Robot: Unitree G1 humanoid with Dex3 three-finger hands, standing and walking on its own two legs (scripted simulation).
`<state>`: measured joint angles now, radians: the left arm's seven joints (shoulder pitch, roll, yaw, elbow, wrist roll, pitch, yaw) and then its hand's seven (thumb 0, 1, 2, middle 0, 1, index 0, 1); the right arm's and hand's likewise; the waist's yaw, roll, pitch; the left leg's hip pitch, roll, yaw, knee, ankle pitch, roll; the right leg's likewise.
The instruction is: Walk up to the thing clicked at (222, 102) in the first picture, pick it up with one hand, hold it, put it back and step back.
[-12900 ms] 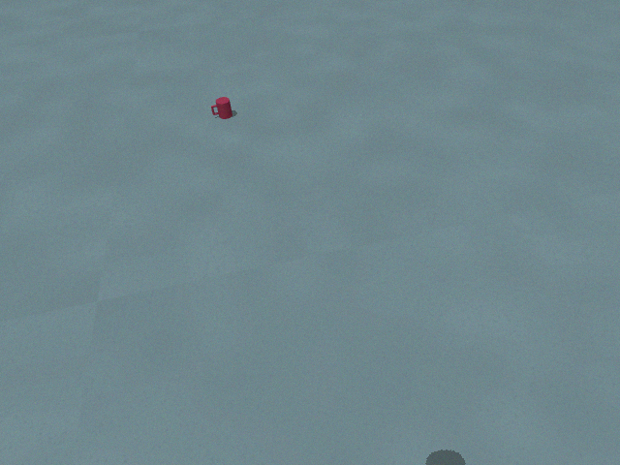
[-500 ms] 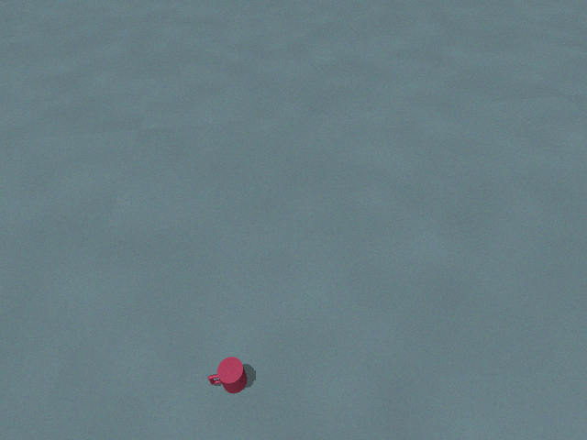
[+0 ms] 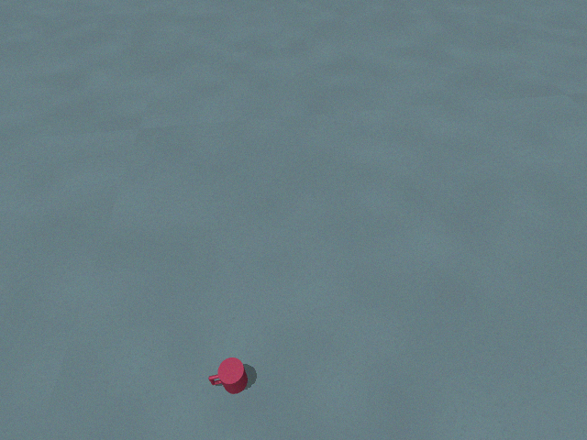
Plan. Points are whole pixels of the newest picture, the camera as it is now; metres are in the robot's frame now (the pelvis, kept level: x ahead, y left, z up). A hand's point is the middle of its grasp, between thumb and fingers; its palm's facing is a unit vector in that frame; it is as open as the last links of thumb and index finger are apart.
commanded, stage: rise first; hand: left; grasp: from above
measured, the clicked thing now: (228, 377) +0.46 +0.25 -0.73
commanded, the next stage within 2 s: none
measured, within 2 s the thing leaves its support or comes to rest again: neither
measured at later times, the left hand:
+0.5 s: hand out of the picture +0.14 +0.26 -0.19, palm faces -0.08 -0.92 -0.39, open 12.7 cm
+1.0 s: hand out of the picture +0.13 +0.26 -0.23, palm faces -0.15 -0.88 -0.46, open 14.1 cm
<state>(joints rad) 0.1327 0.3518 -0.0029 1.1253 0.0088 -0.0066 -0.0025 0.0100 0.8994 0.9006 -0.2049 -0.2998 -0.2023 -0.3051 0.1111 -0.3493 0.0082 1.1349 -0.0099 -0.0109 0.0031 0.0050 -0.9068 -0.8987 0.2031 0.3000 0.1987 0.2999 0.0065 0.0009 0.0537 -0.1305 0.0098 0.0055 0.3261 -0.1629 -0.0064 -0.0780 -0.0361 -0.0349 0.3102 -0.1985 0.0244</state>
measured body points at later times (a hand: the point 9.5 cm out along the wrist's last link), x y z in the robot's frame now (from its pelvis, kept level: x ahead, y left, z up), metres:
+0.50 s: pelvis -0.01 +0.00 -0.04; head +0.06 +0.01 +0.40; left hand +0.14 +0.30 -0.17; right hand +0.10 -0.26 -0.16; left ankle +0.01 +0.12 -0.75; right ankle -0.02 -0.13 -0.75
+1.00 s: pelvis -0.01 +0.01 -0.10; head +0.10 +0.02 +0.34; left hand +0.14 +0.31 -0.20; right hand +0.17 -0.25 -0.18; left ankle +0.01 +0.12 -0.75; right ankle -0.02 -0.13 -0.75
